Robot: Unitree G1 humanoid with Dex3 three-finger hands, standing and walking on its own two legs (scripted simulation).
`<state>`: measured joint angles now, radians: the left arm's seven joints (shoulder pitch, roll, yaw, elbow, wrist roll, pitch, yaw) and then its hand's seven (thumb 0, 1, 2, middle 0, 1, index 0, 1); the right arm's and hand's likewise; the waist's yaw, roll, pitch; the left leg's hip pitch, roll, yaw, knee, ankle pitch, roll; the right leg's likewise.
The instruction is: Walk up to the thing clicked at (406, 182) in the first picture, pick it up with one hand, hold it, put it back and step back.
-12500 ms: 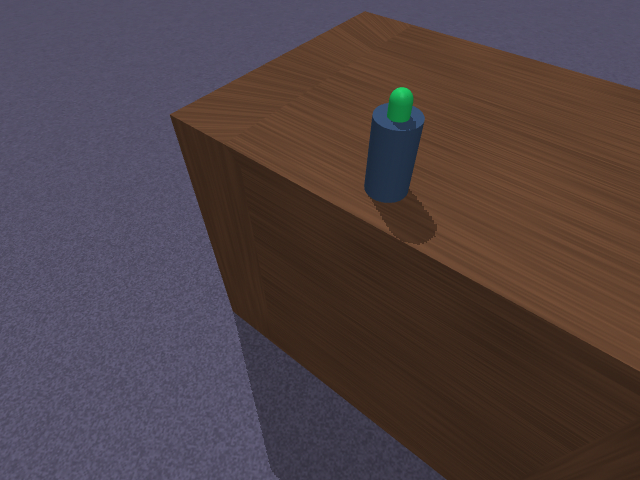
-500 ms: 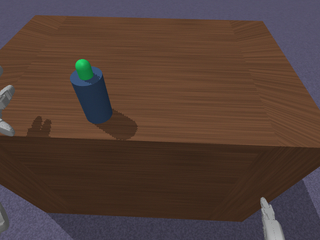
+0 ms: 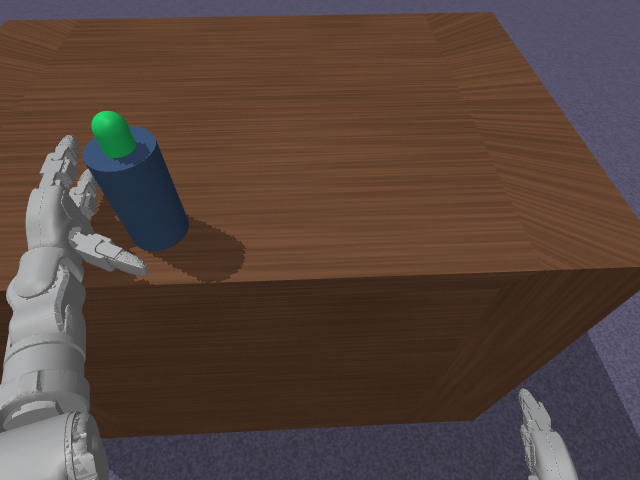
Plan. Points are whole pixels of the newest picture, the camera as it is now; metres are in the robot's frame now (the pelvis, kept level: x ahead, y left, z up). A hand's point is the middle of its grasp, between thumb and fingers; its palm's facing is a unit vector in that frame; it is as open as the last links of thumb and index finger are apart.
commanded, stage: close in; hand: left
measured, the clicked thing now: (136, 180) +0.44 +0.21 +0.14
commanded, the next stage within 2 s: rest palm in 0.20 s
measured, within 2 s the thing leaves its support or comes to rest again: leaves its support in 1.66 s
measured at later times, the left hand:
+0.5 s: hand (146, 211) +0.42 +0.21 +0.11, palm faces +0.21 -0.98 +0.01, open 17.7 cm
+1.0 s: hand (142, 192) +0.44 +0.22 +0.12, palm faces +0.22 -0.98 +0.01, open 13.9 cm
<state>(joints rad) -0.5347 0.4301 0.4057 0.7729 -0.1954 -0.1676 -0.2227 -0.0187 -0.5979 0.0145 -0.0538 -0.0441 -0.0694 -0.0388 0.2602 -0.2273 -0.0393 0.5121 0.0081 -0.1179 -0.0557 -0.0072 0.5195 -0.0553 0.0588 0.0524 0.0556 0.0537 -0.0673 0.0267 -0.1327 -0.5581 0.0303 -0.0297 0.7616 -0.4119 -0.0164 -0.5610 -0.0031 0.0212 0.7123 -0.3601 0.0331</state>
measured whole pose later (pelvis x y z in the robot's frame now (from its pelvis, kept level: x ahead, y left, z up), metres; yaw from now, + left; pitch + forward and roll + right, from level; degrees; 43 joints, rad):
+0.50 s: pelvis -0.02 +0.00 -0.01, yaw +0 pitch +10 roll -1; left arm -0.58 0.34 0.33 0.69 -0.16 -0.10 -0.05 -0.02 -0.61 0.01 -0.09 -0.02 -0.10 -0.02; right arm 0.34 -0.24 -0.09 0.35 0.02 -0.07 -0.04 -0.01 0.51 -0.06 0.06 0.05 0.06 0.05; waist -0.06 0.01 -0.09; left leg -0.57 0.02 -0.02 0.80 -0.41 -0.02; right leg -0.58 -0.01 0.03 0.78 -0.37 0.03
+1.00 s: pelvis -0.02 +0.00 -0.01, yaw +0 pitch +11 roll -1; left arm -0.72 0.39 0.34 0.82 -0.14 -0.09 -0.04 -0.02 -0.51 0.28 -0.62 -0.46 -0.63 -0.46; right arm 0.34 -0.23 -0.07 0.31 0.01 -0.06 -0.02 -0.01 0.50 -0.05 0.06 0.05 0.06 0.05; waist -0.08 0.01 -0.09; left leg -0.60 0.02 -0.02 0.82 -0.41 -0.01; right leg -0.61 -0.01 0.03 0.78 -0.37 0.04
